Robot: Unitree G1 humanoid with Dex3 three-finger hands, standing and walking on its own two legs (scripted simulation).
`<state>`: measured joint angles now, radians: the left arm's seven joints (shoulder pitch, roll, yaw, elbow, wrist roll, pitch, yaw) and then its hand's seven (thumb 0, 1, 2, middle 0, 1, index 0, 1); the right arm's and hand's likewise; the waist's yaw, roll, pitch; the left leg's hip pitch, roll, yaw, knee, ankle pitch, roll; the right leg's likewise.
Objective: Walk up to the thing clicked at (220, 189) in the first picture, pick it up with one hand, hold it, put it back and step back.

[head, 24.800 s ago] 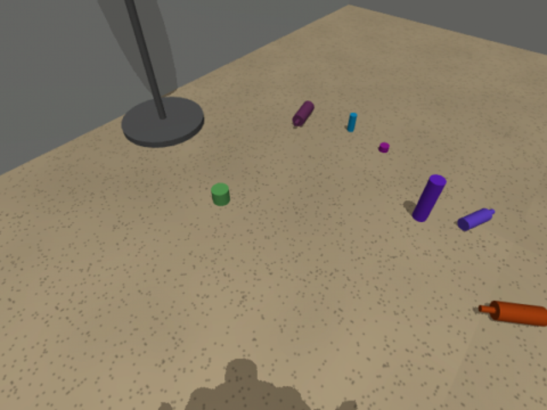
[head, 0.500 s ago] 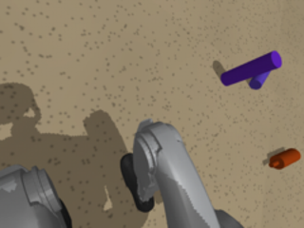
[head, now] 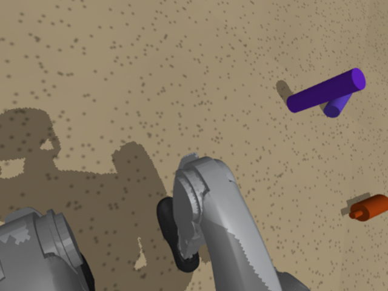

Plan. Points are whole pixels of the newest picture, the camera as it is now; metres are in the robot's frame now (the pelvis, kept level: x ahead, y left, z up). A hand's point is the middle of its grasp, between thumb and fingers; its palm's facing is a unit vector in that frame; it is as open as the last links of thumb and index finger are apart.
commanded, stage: withdraw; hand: left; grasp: from above
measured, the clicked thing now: out of the picture +0.46 +0.31 -0.26
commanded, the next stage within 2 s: home in 0.70 s
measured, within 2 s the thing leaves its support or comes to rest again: neither
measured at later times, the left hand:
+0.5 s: hand out of the picture +0.42 +0.32 -0.06, palm faces -0.49 -0.09 -0.86, open 14.0 cm
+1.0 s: hand out of the picture +0.46 +0.33 -0.11, palm faces -0.33 -0.13 -0.94, open 13.1 cm
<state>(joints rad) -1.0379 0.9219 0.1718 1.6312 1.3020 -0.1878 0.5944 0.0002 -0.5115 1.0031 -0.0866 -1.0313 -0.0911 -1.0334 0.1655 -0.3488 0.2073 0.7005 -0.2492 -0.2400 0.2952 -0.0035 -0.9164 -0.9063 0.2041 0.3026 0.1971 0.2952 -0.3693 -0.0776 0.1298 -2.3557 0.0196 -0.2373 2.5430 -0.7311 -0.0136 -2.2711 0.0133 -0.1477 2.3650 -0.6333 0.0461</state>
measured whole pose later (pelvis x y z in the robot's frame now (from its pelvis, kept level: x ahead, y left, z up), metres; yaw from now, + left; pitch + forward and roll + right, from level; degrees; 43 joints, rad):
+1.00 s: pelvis +0.00 +0.00 +0.04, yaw +6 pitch +36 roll -8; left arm -0.96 0.71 0.11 1.32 1.17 -0.10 0.38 0.00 -0.31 0.94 -0.19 -0.80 -0.18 -0.82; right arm 0.25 -0.26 0.05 0.74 -0.12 -0.07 0.16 0.00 -0.90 -0.90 0.21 0.30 0.20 0.29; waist -0.26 0.04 -0.06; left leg -2.32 0.01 -0.12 2.37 -0.69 0.01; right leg -2.26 -0.02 -0.05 2.27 -0.65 0.04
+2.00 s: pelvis +0.06 +0.01 +0.38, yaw +13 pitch +15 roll -3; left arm 0.33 0.23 0.05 0.01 -0.06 0.43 0.08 0.01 0.90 0.90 -0.20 -0.30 -0.20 -0.30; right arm 0.29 -0.21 0.05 0.54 0.03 -0.15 -0.16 0.01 -0.91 -0.90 0.21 0.30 0.20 0.29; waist -0.07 0.05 -0.17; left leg -0.91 0.04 -0.06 1.16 -0.53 -0.01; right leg -0.87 -0.02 -0.06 1.09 -0.49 0.02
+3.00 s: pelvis +0.08 +0.01 +0.41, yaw +13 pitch +10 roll -3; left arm 0.49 0.22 0.03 -0.11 -0.06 0.44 0.02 0.01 0.90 0.90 -0.20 -0.29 -0.20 -0.30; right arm 0.29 -0.22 0.02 0.56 0.01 -0.24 -0.19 0.01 -0.91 -0.90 0.21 0.30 0.20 0.29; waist -0.03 0.05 -0.15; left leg -0.67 0.04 -0.05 0.99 -0.50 -0.01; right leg -0.63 -0.01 -0.06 0.93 -0.46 0.01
